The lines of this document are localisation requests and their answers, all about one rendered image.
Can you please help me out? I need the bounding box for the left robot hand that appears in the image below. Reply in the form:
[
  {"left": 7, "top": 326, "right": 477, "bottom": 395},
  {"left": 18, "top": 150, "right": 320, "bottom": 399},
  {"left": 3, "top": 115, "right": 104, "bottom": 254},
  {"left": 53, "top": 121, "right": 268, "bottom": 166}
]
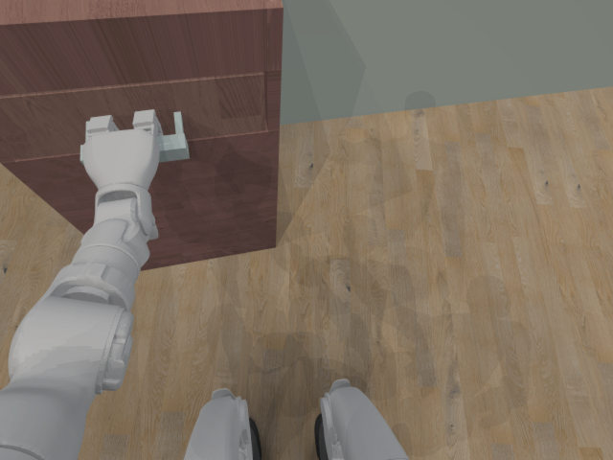
[{"left": 82, "top": 109, "right": 164, "bottom": 240}]

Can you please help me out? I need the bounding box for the handle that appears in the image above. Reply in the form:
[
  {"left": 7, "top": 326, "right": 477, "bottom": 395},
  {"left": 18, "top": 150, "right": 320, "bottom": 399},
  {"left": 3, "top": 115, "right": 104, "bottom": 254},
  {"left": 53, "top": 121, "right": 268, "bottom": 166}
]
[{"left": 80, "top": 111, "right": 190, "bottom": 166}]

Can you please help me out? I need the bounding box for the drawer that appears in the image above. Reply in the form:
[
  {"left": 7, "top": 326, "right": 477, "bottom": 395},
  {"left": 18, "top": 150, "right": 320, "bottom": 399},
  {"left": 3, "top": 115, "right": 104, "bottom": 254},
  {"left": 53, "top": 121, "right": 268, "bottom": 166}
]
[{"left": 0, "top": 72, "right": 265, "bottom": 159}]

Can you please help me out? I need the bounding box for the left robot thigh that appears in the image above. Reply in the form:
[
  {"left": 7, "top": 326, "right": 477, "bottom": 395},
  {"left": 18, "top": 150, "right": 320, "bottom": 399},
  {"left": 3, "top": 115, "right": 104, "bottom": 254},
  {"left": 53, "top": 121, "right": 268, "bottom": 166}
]
[{"left": 184, "top": 396, "right": 251, "bottom": 460}]

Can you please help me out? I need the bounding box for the left robot upper arm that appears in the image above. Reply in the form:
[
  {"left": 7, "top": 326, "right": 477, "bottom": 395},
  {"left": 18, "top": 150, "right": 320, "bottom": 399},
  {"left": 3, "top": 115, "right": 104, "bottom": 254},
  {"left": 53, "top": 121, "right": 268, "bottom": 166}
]
[{"left": 0, "top": 296, "right": 134, "bottom": 460}]

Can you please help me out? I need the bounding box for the left robot forearm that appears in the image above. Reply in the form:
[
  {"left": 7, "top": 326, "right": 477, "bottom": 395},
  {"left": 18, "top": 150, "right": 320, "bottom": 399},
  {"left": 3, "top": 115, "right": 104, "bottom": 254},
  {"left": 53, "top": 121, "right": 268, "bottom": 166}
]
[{"left": 8, "top": 183, "right": 152, "bottom": 380}]

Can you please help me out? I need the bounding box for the robot thigh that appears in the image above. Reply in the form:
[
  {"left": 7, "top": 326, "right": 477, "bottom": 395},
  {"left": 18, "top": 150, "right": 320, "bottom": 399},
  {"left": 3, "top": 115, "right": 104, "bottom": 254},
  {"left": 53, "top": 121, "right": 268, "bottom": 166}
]
[
  {"left": 320, "top": 386, "right": 409, "bottom": 460},
  {"left": 184, "top": 396, "right": 251, "bottom": 460}
]

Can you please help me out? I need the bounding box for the right robot thigh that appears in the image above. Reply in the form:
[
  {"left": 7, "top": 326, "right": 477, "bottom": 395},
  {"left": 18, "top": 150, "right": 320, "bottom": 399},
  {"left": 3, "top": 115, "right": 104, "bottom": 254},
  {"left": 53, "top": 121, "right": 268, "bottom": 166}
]
[{"left": 320, "top": 386, "right": 409, "bottom": 460}]

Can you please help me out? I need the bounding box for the cabinet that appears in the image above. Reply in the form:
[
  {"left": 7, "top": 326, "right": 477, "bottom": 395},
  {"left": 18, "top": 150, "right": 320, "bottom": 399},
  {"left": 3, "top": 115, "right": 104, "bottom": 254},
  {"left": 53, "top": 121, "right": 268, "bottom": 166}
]
[{"left": 0, "top": 0, "right": 284, "bottom": 271}]

